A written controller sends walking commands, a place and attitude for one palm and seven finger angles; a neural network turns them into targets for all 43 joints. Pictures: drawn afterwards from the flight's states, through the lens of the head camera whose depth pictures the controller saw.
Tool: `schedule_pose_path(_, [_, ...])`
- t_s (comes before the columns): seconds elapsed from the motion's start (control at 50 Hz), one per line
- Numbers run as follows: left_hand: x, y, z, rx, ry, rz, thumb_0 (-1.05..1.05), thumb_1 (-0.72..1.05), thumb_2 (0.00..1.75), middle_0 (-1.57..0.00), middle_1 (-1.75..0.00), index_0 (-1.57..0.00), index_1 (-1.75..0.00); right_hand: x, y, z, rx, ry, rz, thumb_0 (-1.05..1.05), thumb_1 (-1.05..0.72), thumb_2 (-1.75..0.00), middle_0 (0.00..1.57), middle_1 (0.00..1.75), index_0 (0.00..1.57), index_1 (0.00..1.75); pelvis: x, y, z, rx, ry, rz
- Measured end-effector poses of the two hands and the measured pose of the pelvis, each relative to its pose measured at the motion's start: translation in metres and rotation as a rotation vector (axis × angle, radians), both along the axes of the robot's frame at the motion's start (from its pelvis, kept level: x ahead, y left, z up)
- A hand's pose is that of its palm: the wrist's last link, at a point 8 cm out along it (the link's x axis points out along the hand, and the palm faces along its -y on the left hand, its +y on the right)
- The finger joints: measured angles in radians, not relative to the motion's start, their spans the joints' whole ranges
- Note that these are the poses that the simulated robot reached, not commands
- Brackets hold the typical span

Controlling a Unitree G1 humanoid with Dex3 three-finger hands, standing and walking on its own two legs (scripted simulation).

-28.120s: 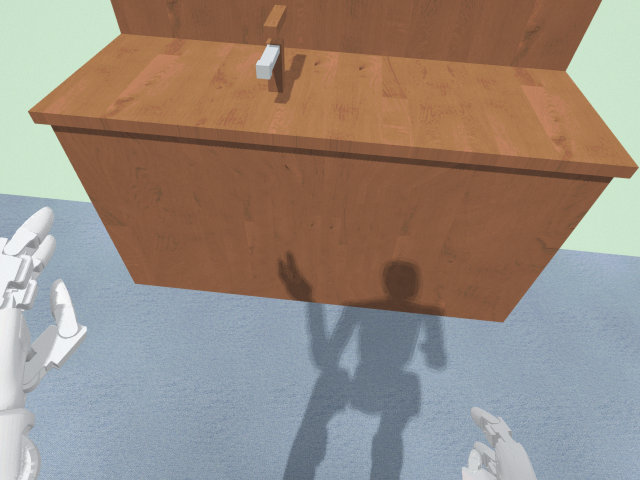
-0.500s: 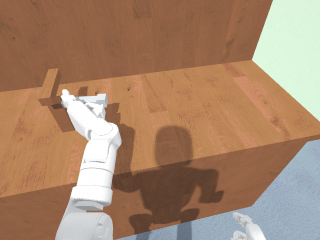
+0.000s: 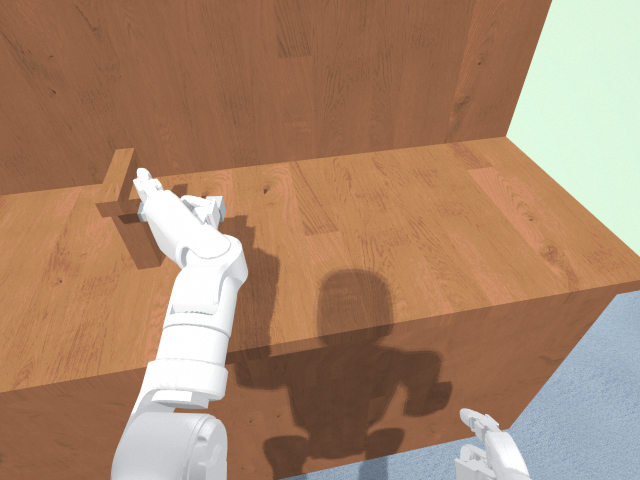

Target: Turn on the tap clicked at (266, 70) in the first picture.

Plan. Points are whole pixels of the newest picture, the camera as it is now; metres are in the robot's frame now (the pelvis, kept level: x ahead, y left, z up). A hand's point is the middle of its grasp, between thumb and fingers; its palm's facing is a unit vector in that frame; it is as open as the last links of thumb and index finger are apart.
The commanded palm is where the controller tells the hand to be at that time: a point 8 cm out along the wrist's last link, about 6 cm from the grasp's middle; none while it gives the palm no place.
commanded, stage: lift the hand up off the lever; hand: left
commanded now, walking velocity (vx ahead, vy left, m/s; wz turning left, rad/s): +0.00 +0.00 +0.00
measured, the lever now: (215, 209) +0.46 +0.21 +0.12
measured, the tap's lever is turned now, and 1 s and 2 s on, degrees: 81 81 81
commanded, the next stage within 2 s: draw the hand back beside the body in 0.82 s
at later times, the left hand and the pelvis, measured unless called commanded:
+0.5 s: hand (207, 201) +0.39 +0.18 +0.19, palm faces +0.71 -0.70 +0.01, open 7.8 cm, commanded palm +0.33 +0.20 +0.19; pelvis +0.01 +0.01 +0.00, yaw +0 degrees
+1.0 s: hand (211, 195) +0.38 +0.17 +0.20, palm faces +0.61 -0.79 -0.04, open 7.8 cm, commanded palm +0.31 +0.21 +0.20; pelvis +0.00 +0.00 +0.00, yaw -1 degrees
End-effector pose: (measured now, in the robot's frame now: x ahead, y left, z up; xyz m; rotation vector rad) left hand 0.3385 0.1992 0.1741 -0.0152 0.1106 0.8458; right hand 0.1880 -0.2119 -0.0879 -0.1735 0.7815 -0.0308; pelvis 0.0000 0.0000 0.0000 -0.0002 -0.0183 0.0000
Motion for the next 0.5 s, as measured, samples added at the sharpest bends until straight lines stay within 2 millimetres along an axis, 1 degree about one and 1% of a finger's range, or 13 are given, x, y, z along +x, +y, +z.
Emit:
schedule_pose_path(0.3, [0.002,0.012,0.007,0.0,-0.028,-0.008,0.02,0.9,0.9,-0.15,-0.15,-0.15,-0.15,0.007,-0.001,-0.001,-0.008,0.02,-0.006,0.01,-0.91,-0.9,0.2,0.3,0.2,0.3,0.01,0.003,0.001,0.002,-0.006,-0.004])
schedule_pose_path(0.4, [-0.002,0.009,0.013,0.007,-0.056,-0.03,0.02,0.91,0.9,-0.15,-0.15,-0.15,-0.15,0.013,0.002,0.001,0.003,0.005,0.0,0.01,-0.91,-0.9,0.2,0.3,0.2,0.3,0.012,0.005,0.002,0.003,-0.011,-0.005])
schedule_pose_path(0.5, [-0.007,0.005,0.014,-0.005,-0.052,-0.052,0.02,0.91,0.9,-0.15,-0.15,-0.15,-0.15,0.021,0.008,0.005,0.016,-0.016,0.013,0.01,-0.91,-0.9,0.2,0.3,0.2,0.3,0.012,0.006,0.002,0.003,-0.021,-0.003])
